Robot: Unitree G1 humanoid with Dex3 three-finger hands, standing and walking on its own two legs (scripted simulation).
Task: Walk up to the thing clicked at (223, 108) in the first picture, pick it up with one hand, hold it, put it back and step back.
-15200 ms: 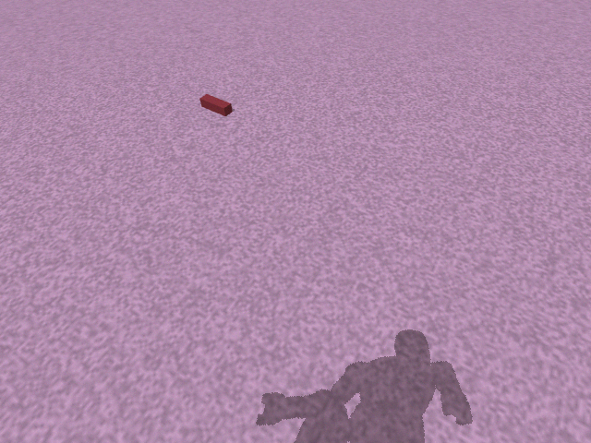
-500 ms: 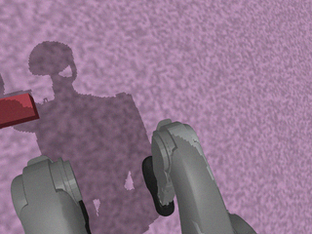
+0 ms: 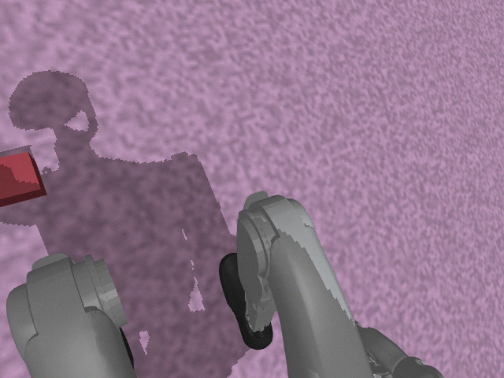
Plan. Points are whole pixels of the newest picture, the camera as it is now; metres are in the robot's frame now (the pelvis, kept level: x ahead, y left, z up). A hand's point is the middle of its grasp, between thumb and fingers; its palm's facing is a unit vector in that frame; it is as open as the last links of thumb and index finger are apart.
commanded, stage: close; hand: left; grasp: from above
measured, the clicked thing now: out of the picture +0.43 +0.32 -0.26
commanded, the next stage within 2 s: settle in 1.68 s
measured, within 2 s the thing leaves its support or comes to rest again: neither
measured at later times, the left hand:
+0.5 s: hand out of the picture +0.43 +0.30 -0.24, palm faces -0.43 -0.12 -0.90, open 11.4 cm
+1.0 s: hand out of the picture +0.42 +0.31 -0.24, palm faces -0.45 -0.12 -0.88, open 10.2 cm
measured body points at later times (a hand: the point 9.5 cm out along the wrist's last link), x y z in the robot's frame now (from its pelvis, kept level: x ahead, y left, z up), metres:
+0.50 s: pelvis +0.00 +0.00 +0.00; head +0.25 +0.13 +0.35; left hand +0.44 +0.31 -0.19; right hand +0.05 -0.25 -0.06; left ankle +0.06 +0.13 -0.26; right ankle +0.12 -0.13 -0.26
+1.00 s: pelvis +0.00 +0.00 +0.00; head +0.26 +0.13 +0.35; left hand +0.44 +0.31 -0.19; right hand +0.05 -0.26 -0.06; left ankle +0.06 +0.13 -0.26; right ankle +0.12 -0.13 -0.26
